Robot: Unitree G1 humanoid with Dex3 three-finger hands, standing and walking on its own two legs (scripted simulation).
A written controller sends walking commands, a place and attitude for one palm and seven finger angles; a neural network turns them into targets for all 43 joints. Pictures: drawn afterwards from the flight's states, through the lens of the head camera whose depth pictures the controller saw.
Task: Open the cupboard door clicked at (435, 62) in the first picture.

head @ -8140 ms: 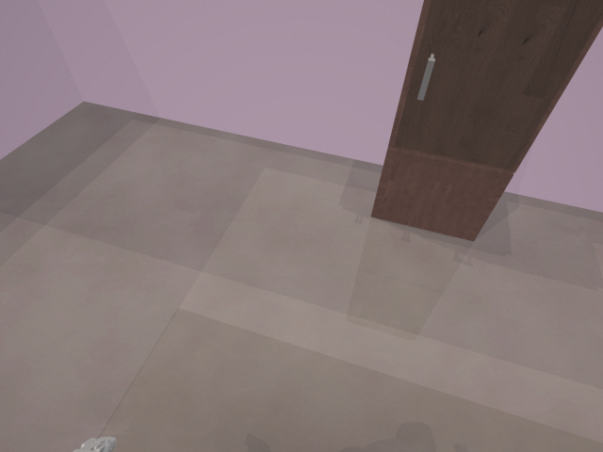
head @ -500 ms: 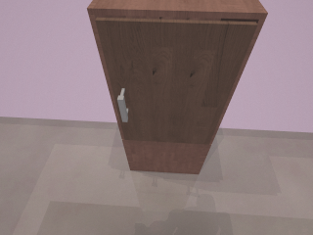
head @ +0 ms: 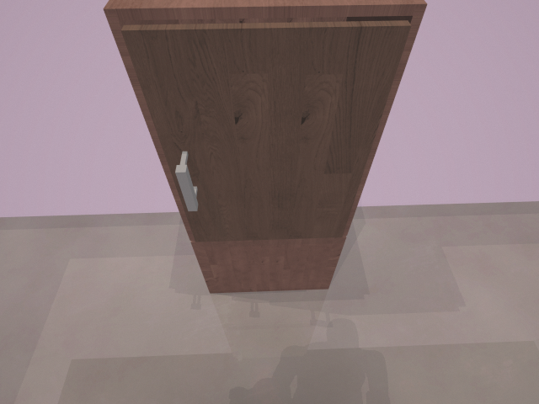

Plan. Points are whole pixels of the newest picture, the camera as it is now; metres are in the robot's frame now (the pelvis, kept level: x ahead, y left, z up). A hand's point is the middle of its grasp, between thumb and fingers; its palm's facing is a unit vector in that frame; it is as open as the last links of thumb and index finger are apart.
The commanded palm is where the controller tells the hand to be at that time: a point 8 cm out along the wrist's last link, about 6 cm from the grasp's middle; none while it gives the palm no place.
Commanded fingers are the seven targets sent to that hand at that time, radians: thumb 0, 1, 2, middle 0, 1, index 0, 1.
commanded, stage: look again from close up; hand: left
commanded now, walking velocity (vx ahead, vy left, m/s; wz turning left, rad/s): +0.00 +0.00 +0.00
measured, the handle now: (188, 182) +0.54 +0.19 -0.05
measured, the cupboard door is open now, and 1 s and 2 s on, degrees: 0 0 0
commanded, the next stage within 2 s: raise the hand with hooked fingers in 0.40 s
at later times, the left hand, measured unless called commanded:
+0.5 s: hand out of the picture +0.02 +0.15 -0.16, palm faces +0.06 -0.97 -0.24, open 7.3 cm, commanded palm +0.09 +0.20 -0.06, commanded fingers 0.00 0.88 0.89 -0.20 -0.31 -0.20 -0.31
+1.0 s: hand out of the picture +0.13 +0.19 -0.07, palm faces +0.10 -0.99 +0.00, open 9.0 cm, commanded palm +0.12 +0.24 -0.05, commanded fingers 0.00 0.29 0.64 -0.24 -0.69 -0.24 -0.69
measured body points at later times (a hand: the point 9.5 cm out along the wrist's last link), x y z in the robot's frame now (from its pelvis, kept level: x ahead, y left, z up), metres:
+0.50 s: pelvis +0.00 -0.03 +0.01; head +0.01 -0.05 +0.45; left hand +0.01 +0.20 -0.14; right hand +0.01 -0.24 -0.17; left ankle -0.04 +0.13 -0.73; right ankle -0.01 -0.11 -0.73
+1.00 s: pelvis -0.07 +0.00 -0.10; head -0.01 +0.02 +0.34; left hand +0.12 +0.24 -0.07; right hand +0.19 -0.22 -0.12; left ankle -0.05 +0.13 -0.73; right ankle -0.01 -0.11 -0.73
